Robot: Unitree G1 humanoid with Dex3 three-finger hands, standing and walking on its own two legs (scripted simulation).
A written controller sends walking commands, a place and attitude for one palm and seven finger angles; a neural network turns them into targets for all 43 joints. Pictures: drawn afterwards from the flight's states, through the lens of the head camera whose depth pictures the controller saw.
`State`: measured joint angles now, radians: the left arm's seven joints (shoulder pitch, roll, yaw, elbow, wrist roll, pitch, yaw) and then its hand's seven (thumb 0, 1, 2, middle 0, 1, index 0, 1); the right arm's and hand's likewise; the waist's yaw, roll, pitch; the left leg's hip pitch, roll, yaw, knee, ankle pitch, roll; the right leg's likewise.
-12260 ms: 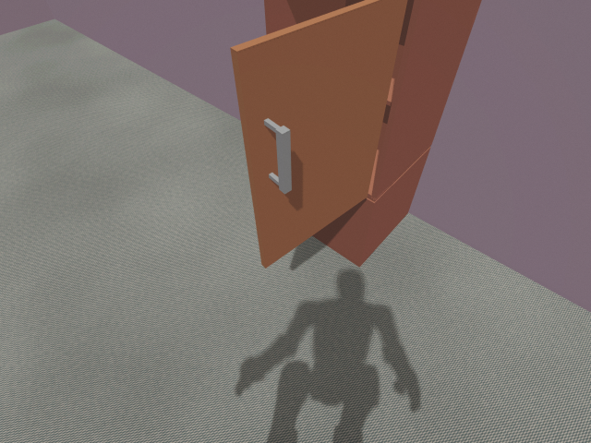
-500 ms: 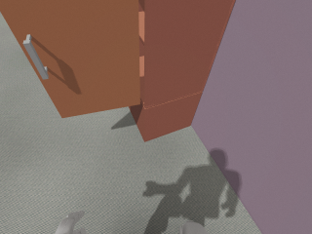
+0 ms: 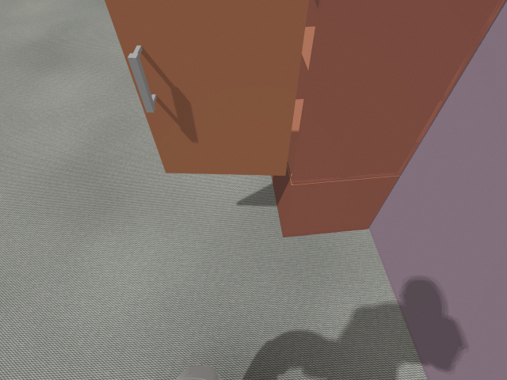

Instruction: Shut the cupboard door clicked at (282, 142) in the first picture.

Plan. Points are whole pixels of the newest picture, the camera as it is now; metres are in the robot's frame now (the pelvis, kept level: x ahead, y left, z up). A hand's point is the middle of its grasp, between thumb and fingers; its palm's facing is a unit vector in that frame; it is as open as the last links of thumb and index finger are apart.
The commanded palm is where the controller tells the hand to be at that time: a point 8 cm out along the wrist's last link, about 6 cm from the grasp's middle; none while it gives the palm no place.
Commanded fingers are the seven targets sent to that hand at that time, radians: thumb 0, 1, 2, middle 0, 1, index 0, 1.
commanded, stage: take the last steps up to it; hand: left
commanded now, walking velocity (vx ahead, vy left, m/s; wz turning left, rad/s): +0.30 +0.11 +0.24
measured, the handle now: (144, 80) +0.73 +0.33 +0.03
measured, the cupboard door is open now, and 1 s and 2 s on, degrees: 82 82 82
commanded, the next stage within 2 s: come to a stop and stand still in 0.84 s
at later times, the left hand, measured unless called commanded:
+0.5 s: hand (145, 376) +0.14 +0.21 -0.17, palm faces +0.06 -0.98 -0.20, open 7.4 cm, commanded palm none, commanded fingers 0.00 0.90 0.90 -0.20 -0.30 -0.20 -0.30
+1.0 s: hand (151, 371) +0.15 +0.21 -0.19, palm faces +0.24 -0.96 -0.13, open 7.4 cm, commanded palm none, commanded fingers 0.00 0.90 0.90 -0.20 -0.30 -0.20 -0.30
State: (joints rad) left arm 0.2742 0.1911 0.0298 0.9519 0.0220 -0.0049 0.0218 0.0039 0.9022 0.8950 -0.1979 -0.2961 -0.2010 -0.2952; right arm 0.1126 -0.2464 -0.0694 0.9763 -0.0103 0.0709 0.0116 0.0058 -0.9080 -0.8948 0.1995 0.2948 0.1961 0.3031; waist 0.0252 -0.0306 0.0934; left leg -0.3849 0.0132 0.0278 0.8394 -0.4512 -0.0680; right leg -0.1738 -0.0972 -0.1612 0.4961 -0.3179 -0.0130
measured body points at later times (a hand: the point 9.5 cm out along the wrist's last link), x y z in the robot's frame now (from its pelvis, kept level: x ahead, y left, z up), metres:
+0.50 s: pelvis +0.08 +0.02 -0.01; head +0.10 +0.01 +0.44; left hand +0.13 +0.26 -0.15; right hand +0.06 -0.22 -0.17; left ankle -0.01 +0.12 -0.74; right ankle +0.13 -0.09 -0.73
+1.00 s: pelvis +0.24 +0.07 -0.02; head +0.27 +0.09 +0.43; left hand +0.14 +0.26 -0.18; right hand +0.38 -0.15 -0.16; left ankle +0.31 +0.17 -0.75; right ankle +0.14 -0.08 -0.73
